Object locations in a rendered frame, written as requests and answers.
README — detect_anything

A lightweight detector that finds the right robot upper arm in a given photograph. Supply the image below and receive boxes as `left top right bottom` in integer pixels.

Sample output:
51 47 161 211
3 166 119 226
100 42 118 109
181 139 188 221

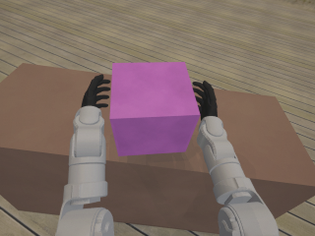
218 202 279 236

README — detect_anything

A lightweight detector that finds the pedestal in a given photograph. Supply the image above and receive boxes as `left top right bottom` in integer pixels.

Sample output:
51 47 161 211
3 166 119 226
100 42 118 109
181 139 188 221
0 63 315 234

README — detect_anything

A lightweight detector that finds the robot right hand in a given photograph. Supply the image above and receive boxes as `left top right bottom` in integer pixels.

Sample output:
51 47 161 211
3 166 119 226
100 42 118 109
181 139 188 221
192 81 218 121

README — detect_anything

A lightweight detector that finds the left robot upper arm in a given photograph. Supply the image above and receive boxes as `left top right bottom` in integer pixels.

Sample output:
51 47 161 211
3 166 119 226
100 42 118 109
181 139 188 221
56 207 114 236

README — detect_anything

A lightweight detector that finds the robot right forearm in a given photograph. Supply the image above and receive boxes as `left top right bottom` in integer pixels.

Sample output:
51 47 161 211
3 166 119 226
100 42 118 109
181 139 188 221
196 116 280 236

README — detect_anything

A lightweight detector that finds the robot left forearm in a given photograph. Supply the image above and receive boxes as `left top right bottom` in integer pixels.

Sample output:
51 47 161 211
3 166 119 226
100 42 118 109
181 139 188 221
55 105 108 236

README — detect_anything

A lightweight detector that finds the carton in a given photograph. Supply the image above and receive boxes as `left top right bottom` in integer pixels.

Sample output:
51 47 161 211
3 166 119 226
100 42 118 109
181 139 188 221
109 62 201 156

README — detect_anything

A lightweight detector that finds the robot left hand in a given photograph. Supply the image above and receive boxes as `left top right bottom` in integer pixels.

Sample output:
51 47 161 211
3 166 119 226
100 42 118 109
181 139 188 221
81 74 110 108

